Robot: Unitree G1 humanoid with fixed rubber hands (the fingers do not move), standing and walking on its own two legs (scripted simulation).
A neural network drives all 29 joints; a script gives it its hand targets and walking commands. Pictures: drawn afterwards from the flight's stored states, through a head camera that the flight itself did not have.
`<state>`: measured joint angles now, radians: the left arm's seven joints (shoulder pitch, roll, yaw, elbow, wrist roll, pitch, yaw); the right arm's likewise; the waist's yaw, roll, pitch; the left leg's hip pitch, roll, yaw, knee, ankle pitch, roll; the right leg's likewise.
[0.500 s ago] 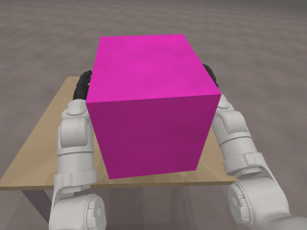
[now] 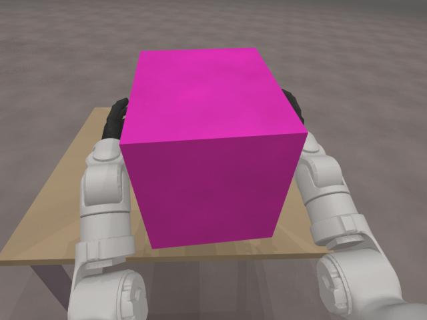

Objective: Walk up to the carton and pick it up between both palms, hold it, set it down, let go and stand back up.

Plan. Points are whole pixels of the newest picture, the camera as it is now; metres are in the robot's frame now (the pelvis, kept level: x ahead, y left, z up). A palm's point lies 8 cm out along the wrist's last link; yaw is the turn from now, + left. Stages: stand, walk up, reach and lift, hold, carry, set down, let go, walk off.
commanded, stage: set down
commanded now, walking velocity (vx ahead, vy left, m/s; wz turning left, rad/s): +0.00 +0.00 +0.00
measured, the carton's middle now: (206, 143) +0.37 +0.00 +0.19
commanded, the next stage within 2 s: none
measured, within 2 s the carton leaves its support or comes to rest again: neither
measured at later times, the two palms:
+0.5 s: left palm (120, 158) +0.38 +0.16 +0.16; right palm (279, 160) +0.37 -0.15 +0.15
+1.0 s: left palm (126, 157) +0.41 +0.16 +0.14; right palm (277, 158) +0.39 -0.15 +0.14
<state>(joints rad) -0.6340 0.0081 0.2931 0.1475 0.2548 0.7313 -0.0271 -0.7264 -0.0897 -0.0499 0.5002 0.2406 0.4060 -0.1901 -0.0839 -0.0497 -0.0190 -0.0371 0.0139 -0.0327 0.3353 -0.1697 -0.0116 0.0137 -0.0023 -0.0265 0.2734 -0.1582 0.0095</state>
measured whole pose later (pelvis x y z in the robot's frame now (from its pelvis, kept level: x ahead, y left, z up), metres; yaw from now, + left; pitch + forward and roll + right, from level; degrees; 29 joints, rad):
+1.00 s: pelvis +0.03 +0.01 +0.00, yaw +0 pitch -6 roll -1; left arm -0.58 0.00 0.27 0.39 0.27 0.36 -0.04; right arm -0.57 -0.02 -0.13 0.64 0.06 0.01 -0.16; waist -0.06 -0.05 0.06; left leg -0.02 0.00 -0.03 0.35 -0.22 0.00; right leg 0.05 -0.01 -0.03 0.24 -0.18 0.03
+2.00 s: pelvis +0.04 +0.01 +0.00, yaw -1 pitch +3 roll -1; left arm -0.73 0.05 0.33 0.88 0.25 0.05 -0.06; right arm -0.61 0.09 -0.39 0.80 -0.21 -0.12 -0.13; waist -0.05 -0.05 -0.01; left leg -0.17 0.01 -0.01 0.33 -0.20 -0.01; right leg -0.12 -0.01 -0.01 0.24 -0.17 0.02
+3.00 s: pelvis +0.02 +0.01 +0.00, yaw -2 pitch +6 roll -1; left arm -0.82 0.06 0.44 1.11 0.32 -0.16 -0.07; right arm -0.65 0.14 -0.61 0.86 -0.43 -0.28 -0.09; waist -0.02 -0.05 -0.01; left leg -0.27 0.01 0.00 0.32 -0.16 0.00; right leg -0.23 -0.01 0.00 0.26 -0.14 0.02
